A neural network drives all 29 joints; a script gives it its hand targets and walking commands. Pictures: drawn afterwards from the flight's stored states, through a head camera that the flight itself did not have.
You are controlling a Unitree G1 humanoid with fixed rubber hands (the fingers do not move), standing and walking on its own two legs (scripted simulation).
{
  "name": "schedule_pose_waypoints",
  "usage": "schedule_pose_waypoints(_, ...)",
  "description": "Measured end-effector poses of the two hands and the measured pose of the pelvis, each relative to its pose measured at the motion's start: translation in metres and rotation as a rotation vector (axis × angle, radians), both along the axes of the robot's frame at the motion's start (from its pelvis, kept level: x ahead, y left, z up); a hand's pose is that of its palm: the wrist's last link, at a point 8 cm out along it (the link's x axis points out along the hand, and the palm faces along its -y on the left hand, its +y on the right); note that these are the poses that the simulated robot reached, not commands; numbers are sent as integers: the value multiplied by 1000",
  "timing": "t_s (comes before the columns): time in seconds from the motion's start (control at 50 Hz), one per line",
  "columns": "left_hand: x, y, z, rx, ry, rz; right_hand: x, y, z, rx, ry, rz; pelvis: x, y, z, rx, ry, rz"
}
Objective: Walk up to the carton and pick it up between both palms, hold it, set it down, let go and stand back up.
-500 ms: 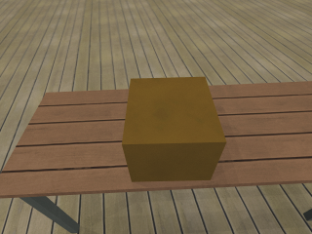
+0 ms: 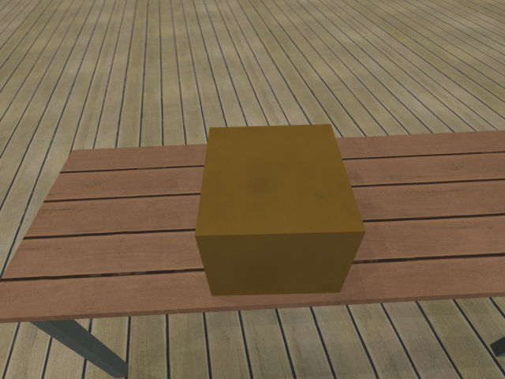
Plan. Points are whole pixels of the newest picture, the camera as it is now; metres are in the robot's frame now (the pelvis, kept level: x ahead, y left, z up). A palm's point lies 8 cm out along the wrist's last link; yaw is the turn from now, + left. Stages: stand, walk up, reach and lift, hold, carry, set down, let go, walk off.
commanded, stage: stand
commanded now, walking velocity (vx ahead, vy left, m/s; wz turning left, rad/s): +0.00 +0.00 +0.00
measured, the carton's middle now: (272, 207) +0.45 +0.00 -0.02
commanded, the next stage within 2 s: none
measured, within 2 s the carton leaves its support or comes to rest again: neither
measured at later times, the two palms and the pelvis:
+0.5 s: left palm out of the picture +0.07 +0.26 -0.11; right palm out of the picture +0.06 -0.27 -0.11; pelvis +0.00 +0.00 +0.00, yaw +0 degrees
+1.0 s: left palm out of the picture +0.07 +0.26 -0.11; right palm out of the picture +0.06 -0.27 -0.11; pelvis +0.01 +0.00 +0.00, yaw +0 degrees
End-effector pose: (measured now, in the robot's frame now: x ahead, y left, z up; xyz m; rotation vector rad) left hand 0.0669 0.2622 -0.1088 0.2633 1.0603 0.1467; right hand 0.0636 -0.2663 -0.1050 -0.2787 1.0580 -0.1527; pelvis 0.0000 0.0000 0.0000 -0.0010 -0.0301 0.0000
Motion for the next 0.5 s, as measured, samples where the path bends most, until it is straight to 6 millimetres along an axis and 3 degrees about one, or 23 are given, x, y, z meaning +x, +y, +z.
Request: schedule_pose_waypoints(0.5,2,-1,-1,1,12,6,0,-2,-1,-1,16,-10,4,-1,1,1,2,-2)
